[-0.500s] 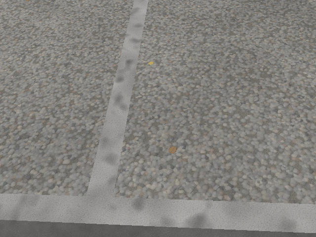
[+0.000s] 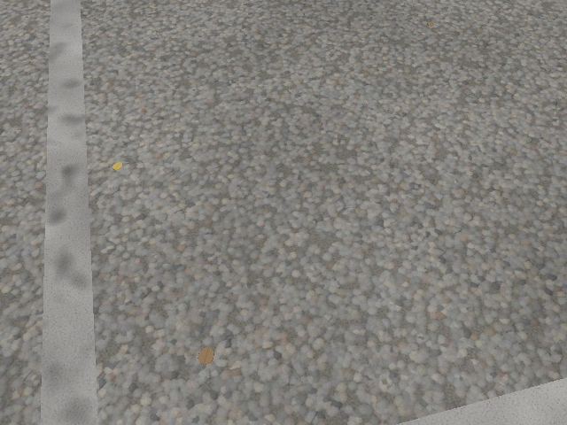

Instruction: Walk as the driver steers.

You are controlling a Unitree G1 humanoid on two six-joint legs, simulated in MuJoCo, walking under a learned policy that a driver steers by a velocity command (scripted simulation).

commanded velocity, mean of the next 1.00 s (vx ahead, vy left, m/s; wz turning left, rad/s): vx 0.50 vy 0.00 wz -0.11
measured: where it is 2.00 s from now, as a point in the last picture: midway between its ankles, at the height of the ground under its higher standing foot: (320, 226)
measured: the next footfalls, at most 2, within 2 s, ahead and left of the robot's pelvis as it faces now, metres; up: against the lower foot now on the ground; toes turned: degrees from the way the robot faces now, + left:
right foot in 0.36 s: +0.34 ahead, -0.17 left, +0.00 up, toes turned -6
left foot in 0.90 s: +0.67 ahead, +0.05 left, +0.00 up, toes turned -1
